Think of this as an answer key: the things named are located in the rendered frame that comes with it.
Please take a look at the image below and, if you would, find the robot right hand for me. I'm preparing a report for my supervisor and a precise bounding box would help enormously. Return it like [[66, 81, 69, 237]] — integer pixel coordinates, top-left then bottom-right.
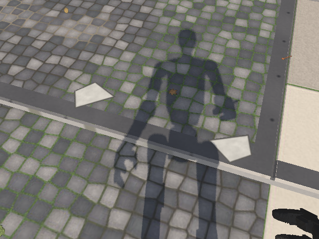
[[272, 208, 319, 239]]

